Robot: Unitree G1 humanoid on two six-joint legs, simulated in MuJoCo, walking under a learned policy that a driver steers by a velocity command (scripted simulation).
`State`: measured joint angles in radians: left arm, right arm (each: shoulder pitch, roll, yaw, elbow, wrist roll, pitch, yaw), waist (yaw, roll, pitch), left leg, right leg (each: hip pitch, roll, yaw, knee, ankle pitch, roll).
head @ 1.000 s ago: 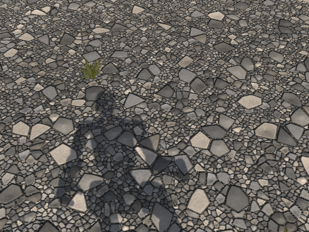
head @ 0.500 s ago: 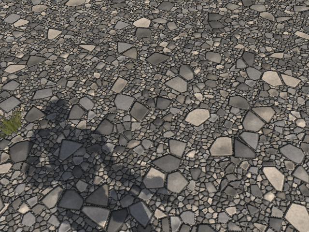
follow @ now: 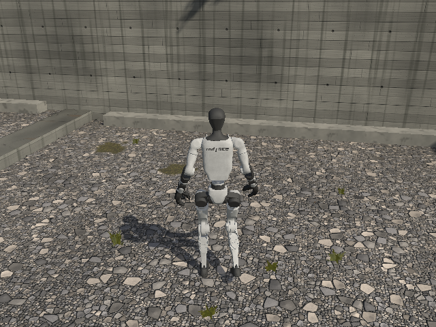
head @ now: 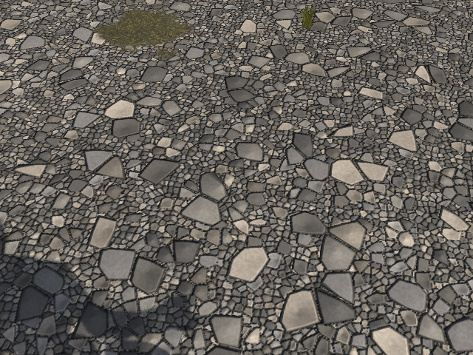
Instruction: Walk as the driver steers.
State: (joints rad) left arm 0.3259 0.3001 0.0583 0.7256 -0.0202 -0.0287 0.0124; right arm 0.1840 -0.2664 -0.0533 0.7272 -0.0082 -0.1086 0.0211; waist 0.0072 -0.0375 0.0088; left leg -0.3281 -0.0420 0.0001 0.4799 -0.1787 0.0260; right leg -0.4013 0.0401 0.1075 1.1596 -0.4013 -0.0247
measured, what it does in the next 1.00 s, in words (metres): walks ahead, turning left: right foot, then left foot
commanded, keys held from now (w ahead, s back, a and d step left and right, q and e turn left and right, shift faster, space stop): w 0.24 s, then q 0.76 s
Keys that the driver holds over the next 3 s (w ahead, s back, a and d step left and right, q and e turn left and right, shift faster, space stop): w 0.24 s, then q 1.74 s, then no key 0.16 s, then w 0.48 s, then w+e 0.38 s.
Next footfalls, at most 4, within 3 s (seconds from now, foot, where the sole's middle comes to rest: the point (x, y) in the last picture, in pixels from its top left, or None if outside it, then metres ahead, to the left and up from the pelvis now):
0.34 right None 0.34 -0.16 -0.77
0.82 left None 0.32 0.10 -0.77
1.28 right None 0.40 -0.11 -0.77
1.70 left None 0.23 0.09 -0.77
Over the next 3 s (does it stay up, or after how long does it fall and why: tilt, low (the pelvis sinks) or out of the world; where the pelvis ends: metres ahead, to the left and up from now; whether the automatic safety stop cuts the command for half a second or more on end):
stays up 0.40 0.27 -0.01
